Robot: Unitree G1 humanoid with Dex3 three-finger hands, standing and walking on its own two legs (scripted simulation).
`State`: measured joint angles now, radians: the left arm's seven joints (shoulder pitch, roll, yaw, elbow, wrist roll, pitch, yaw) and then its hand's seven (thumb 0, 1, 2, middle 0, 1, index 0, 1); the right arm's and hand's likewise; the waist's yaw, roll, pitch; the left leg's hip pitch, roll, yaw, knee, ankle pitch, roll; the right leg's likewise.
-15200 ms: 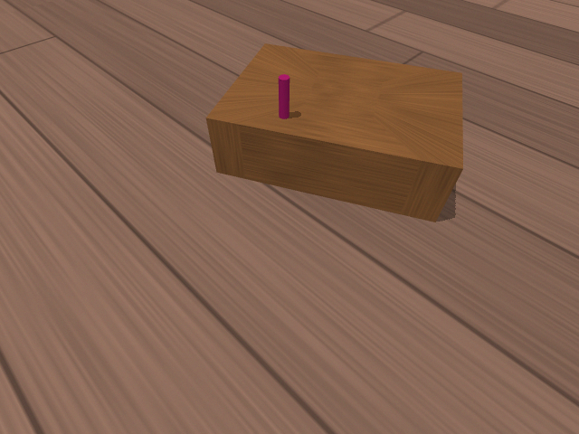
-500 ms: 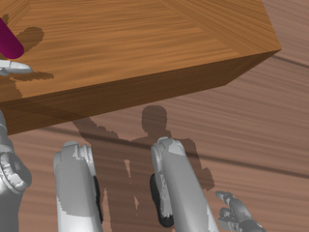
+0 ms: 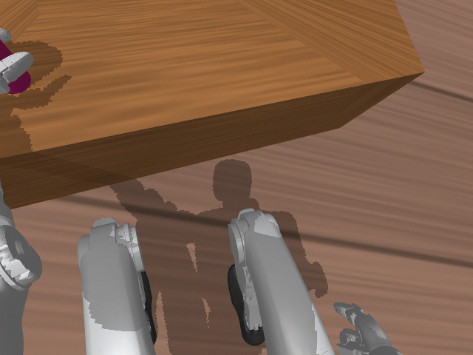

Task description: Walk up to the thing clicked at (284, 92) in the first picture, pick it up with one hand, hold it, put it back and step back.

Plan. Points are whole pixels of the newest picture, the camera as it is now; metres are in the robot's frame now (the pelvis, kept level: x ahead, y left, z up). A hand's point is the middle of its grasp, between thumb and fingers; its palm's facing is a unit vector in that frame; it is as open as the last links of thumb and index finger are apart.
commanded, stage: close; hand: left
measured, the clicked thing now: out of the picture +0.53 +0.31 +0.01
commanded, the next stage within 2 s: settle in 0.02 s
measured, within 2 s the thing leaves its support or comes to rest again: leaves its support in 0.32 s
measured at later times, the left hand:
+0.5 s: hand out of the picture +0.52 +0.31 +0.04, palm faces +0.33 -0.94 -0.02, open 6.6 cm
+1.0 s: hand out of the picture +0.52 +0.31 +0.10, palm faces +0.31 -0.95 -0.01, open 6.6 cm
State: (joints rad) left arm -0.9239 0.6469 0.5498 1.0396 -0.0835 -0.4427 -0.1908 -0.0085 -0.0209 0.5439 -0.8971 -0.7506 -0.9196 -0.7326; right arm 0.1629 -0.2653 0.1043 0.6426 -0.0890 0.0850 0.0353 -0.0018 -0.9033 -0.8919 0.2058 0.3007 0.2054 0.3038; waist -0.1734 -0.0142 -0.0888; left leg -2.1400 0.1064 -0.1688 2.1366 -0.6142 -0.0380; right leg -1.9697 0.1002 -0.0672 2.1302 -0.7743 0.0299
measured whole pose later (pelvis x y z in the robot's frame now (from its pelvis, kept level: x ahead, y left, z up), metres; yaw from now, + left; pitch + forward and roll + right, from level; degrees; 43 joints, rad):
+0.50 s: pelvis +0.00 +0.00 +0.02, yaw +0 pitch +34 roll -7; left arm -0.90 0.63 0.54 0.95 -0.07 -0.37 -0.15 -0.02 -0.05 1.16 -0.90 -1.21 -0.94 -1.22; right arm 0.16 -0.25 0.09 0.64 -0.07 0.10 0.02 0.00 -0.89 -0.90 0.21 0.30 0.21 0.30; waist -0.16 0.00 -0.12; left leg -2.08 0.11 -0.16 2.08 -0.62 -0.04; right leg -1.92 0.10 -0.06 2.07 -0.77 0.03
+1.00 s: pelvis +0.01 +0.00 +0.08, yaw +2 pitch +35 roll -7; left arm -0.88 0.59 0.51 0.94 -0.09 -0.35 -0.17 -0.02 -0.04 1.18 -0.90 -1.23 -0.94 -1.23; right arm 0.19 -0.25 0.05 0.64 -0.04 0.06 0.01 0.00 -0.88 -0.89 0.21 0.30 0.21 0.30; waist -0.14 0.01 -0.15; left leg -1.92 0.11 -0.12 1.89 -0.60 -0.03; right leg -1.76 0.08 -0.05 1.88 -0.74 0.03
